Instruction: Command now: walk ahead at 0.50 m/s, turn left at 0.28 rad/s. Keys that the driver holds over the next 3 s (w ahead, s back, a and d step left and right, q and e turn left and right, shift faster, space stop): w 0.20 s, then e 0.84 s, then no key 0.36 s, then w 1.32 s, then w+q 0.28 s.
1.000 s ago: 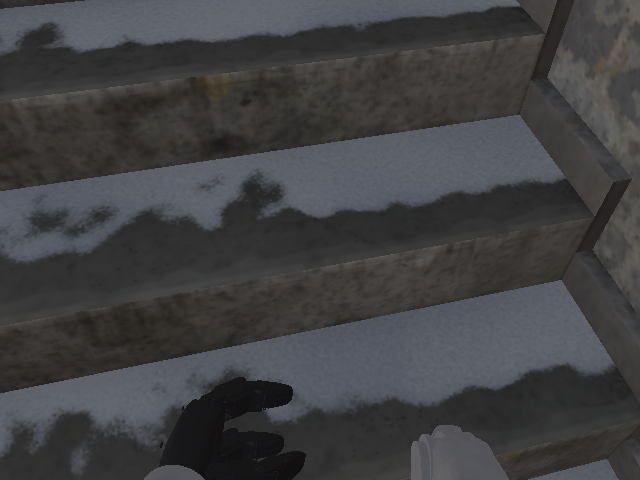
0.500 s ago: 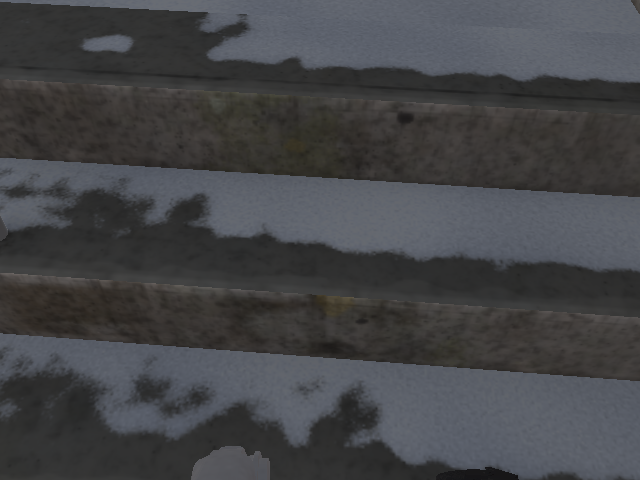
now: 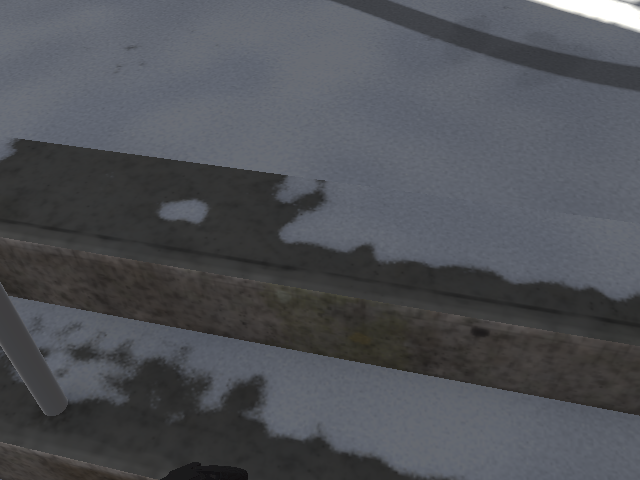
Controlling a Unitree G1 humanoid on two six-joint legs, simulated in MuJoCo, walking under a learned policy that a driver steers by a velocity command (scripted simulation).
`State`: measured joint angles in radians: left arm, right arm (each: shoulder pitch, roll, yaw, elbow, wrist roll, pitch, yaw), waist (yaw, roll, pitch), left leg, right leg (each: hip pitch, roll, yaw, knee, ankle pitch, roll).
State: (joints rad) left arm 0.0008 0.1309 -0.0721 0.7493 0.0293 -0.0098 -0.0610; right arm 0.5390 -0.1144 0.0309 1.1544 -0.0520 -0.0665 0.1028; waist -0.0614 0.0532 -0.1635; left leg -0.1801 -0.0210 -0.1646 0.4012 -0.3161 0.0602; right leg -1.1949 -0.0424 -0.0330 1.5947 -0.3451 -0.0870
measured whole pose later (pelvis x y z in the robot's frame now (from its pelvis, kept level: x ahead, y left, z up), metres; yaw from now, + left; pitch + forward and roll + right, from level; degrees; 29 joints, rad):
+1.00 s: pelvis +0.36 +0.02 +0.33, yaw -20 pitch +4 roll +4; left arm 0.03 0.23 0.04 0.85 0.05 -0.07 -0.09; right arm 0.17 -0.20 -0.04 0.92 -0.04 -0.13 -0.03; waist -0.02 -0.03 -0.07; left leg -0.38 0.06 0.37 0.51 -0.17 0.06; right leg -0.84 -0.10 0.02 1.28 -0.27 -0.04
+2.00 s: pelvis +0.61 -0.07 +0.34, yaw -29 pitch +6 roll +2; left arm 0.65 0.12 -0.01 1.22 0.13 -0.05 -0.08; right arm -0.01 -0.12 0.07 0.65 -0.03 0.01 0.08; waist 0.02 -0.05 -0.10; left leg -1.24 0.04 0.03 1.78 -0.46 0.21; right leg 0.08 -0.09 -0.06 0.20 -0.39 -0.04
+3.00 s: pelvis +1.18 -0.31 +0.51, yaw -21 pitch +4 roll -4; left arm 0.32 0.23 0.05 0.94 -0.01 -0.10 0.01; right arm 0.04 -0.24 -0.04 0.74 0.02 -0.07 0.02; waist 0.06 0.03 0.00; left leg -0.75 0.11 -0.03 0.69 0.06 0.05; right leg -0.01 0.05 -0.17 0.23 -0.29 -0.02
